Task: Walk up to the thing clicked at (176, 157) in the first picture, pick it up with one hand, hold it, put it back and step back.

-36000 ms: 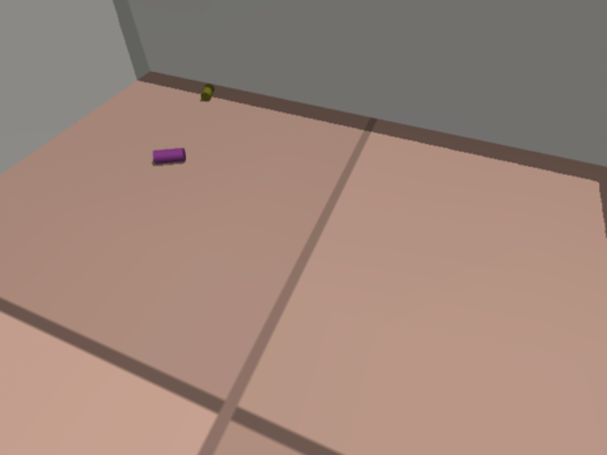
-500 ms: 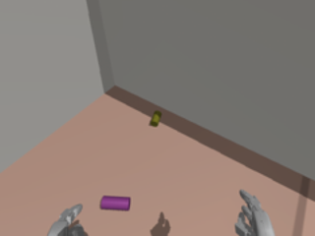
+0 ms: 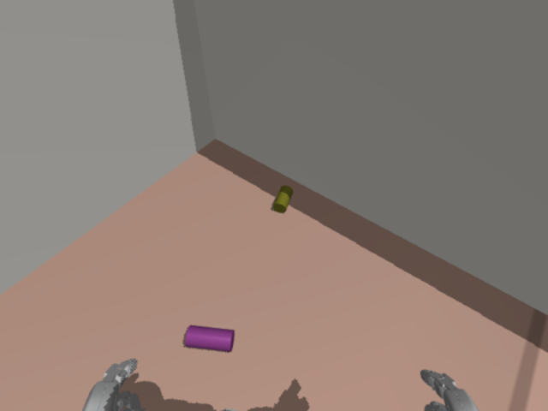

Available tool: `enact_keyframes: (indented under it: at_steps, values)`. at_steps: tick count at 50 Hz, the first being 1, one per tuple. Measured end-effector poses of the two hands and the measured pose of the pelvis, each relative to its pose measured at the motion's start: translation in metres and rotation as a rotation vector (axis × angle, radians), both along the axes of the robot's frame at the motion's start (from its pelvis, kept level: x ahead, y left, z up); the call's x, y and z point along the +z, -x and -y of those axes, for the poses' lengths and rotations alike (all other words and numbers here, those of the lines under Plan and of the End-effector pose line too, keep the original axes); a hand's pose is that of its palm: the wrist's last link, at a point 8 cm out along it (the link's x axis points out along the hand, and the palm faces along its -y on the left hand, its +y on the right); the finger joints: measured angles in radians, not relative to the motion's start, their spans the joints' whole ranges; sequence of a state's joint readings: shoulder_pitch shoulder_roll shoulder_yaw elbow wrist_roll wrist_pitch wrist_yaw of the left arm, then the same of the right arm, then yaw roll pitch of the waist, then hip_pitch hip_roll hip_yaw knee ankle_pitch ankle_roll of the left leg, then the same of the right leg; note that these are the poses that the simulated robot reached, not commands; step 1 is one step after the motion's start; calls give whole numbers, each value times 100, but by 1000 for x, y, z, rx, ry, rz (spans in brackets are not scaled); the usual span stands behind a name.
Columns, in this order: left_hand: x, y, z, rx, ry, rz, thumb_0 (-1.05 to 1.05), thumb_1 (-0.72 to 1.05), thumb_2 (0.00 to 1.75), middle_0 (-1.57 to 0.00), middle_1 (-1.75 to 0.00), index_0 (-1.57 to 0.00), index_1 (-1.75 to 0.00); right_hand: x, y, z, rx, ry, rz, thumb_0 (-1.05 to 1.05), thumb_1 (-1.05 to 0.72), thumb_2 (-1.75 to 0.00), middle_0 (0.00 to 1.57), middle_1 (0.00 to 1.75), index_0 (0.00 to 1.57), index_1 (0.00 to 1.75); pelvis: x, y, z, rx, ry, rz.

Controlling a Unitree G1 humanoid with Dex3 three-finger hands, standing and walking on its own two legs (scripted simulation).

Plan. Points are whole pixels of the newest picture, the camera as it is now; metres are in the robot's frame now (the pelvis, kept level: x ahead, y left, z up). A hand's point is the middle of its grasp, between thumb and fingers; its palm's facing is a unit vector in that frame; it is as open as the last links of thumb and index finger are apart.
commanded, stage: stand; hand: left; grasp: from above
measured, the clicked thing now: (210, 338) +0.46 +0.22 -0.70
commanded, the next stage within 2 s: none
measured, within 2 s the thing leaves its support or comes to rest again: neither
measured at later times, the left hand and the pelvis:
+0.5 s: hand out of the picture +0.03 +0.25 -0.13, palm faces +0.02 -0.95 -0.31, open 7.4 cm; pelvis -0.01 +0.02 +0.04, yaw +0 degrees
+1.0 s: hand out of the picture +0.02 +0.25 -0.12, palm faces -0.01 -0.94 -0.34, open 7.4 cm; pelvis -0.01 +0.01 +0.04, yaw -1 degrees
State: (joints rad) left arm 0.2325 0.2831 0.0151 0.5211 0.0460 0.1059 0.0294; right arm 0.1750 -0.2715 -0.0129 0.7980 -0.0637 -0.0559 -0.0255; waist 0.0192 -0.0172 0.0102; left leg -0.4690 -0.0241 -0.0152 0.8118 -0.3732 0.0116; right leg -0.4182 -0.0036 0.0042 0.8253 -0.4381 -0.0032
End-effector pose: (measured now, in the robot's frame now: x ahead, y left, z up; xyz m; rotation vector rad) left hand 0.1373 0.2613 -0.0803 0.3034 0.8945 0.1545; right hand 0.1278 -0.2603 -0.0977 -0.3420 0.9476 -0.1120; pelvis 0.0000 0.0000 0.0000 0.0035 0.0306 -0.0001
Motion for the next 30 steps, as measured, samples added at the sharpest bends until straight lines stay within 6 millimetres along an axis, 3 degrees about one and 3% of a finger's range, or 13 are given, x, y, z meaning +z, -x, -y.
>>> enact_keyframes:
  at_steps: [7, 16, 30]
  values:
    - [-9, 42, -22, 74, -11, -149, 1, 90, 90, -21, -30, -20, -30, 5, 34, 10, -83, 5, -117, 1, -90, -90, 20, 29, 20, 30, 16, -1, -6, -4, 2, 53]
    - [-12, 90, -26, 125, 14, -303, 0, 90, 90, -21, -30, -20, -30, 8, 66, -1, -137, -18, -220, 1, -90, -90, 20, 29, 20, 30, 33, 1, -14, -8, 6, 99]
    - [-10, 118, -35, 138, 12, -372, 0, 90, 90, -21, -30, -20, -30, 10, 87, -4, -165, -26, -263, 0, -90, -90, 20, 29, 20, 30, 40, 14, -19, -8, 6, 121]
